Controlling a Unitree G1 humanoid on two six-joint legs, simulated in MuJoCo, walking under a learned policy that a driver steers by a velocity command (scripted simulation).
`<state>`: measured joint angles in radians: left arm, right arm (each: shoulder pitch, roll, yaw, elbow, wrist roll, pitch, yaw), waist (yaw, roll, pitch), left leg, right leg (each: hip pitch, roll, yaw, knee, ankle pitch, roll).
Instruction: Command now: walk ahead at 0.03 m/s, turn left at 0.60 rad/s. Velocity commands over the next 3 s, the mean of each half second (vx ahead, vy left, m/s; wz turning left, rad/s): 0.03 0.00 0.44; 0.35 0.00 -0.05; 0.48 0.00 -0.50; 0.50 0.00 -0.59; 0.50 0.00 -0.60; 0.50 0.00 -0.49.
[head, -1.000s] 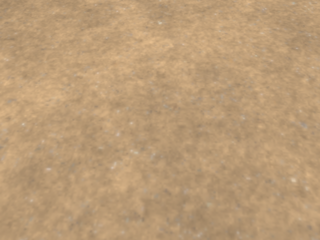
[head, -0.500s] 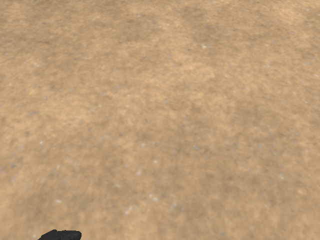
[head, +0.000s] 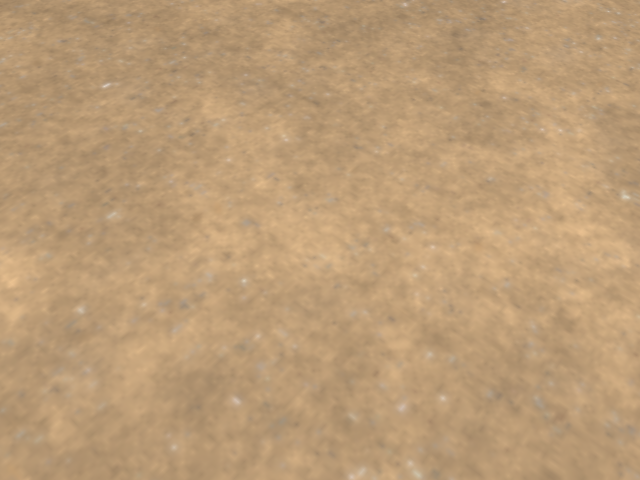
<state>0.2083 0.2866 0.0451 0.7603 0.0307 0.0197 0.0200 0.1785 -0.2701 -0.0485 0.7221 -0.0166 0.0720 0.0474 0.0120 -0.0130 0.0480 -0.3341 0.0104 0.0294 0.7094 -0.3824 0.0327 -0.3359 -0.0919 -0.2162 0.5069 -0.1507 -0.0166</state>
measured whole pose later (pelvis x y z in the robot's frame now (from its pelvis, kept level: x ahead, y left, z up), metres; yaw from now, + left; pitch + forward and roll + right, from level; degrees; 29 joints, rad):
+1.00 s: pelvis +0.14 +0.07 +0.00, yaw +7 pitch +2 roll +0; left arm 0.45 0.25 0.05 0.91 0.00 -0.04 -0.01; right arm 0.10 -0.24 -0.03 0.73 -0.05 -0.07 0.01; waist 0.06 -0.02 0.02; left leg -0.37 0.00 0.05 0.54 -0.19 0.04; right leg -0.19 0.01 0.07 0.82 -0.45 -0.06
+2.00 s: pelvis +0.68 +0.02 -0.01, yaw -28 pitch +2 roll -1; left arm 0.46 0.30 0.08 0.84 0.01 -0.04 0.00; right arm 0.03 -0.26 -0.01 0.68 -0.04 -0.07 0.01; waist 0.10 0.01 0.03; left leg -0.47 0.00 -0.02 0.52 -0.12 0.01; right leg -0.01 0.14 0.23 0.52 -0.47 -0.10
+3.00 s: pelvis +1.07 -0.33 +0.00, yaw -59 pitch +2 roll -1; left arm 0.45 0.27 0.05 0.85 0.01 -0.06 0.00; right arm 0.07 -0.25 -0.02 0.70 -0.03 -0.02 0.04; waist 0.09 0.04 0.03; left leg -0.59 0.05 0.02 0.61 -0.05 0.01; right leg 0.07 0.14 0.15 0.26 -0.34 -0.12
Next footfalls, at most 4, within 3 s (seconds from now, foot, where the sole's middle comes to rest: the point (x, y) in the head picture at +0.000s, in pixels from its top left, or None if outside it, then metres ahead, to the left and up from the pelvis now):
0.02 left None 0.05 0.10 -0.77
0.52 right None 0.04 -0.09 -0.77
0.94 left None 0.21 0.18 -0.77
1.46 right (330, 463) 0.52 -0.01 -0.77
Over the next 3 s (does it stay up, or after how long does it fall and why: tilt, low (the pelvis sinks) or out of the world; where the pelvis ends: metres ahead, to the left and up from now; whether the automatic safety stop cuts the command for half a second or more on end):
stays up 1.07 -0.33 0.00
